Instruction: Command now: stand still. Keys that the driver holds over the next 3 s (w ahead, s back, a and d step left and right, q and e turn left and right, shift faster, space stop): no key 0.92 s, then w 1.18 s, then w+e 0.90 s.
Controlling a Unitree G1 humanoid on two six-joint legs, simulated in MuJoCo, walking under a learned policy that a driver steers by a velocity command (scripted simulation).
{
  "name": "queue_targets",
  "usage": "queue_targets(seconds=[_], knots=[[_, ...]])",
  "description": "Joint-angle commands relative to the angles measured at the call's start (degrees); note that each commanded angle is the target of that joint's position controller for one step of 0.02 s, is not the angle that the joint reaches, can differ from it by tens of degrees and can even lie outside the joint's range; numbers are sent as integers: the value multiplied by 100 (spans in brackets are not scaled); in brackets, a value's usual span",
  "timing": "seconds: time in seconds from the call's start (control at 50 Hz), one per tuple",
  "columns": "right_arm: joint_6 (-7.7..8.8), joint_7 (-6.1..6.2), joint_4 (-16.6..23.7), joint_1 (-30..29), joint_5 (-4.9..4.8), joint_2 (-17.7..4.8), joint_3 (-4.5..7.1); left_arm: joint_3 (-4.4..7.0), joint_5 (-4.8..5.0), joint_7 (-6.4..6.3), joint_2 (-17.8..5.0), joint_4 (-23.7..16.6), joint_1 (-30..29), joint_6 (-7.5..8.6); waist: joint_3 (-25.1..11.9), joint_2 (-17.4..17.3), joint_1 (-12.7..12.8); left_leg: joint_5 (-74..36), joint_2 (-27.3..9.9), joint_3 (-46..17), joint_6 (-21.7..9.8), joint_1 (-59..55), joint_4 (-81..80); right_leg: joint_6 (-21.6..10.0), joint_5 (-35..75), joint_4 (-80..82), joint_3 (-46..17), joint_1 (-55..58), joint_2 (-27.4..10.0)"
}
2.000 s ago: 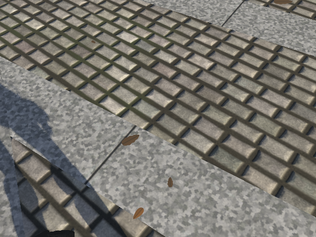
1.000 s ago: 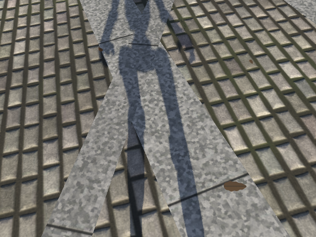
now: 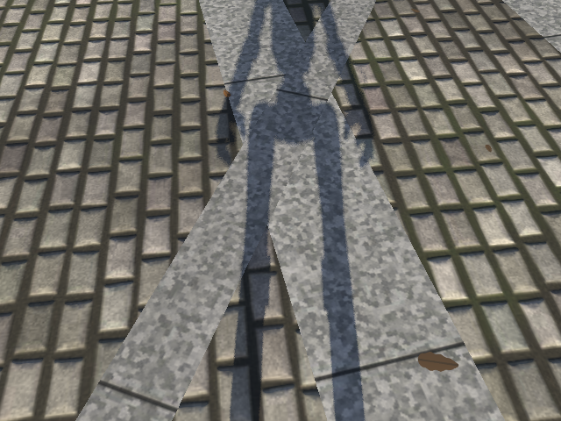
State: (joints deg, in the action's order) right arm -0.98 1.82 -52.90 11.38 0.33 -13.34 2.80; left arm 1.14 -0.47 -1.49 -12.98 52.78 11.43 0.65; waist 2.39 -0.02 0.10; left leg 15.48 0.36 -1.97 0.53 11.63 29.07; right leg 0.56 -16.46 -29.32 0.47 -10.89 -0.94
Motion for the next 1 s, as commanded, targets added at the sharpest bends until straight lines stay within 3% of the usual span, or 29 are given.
queue_targets(seconds=[0.02, 0.42, 0.92, 0.96, 1.0], knots=[[68, 40, 92, -49, -7, -585, 109, 137, 8, -20, -655, -126, 33, 51, -129, -21, 24, -924, -174, -188, -103, -103, -450, -99, 728, 579, -190, -145, -178], [61, 87, -766, 119, -30, -468, 8, 68, 30, -66, -549, 524, 304, 19, -15, 1, 1, -909, -137, -57, -72, -102, -555, -124, 770, 688, -127, -135, -73], [83, 102, -1092, 483, -40, -297, -121, 3, 47, -76, -347, 834, 710, -2, 82, 3, -1, -772, -114, 24, -50, 47, -582, -160, 712, 711, -126, -197, -25], [72, 116, -1167, 641, -74, -242, -125, 26, 83, -103, -374, 909, 850, -30, 13, 89, 4, 616, 102, 252, -110, 122, -407, -260, -880, 754, -91, -226, 78], [117, 125, -1064, 558, -96, -314, -94, 102, 143, -129, -584, 836, 867, -23, 456, 269, 49, 1991, 179, 317, -256, 752, -72, -544, -2638, 967, -518, -621, -175]])
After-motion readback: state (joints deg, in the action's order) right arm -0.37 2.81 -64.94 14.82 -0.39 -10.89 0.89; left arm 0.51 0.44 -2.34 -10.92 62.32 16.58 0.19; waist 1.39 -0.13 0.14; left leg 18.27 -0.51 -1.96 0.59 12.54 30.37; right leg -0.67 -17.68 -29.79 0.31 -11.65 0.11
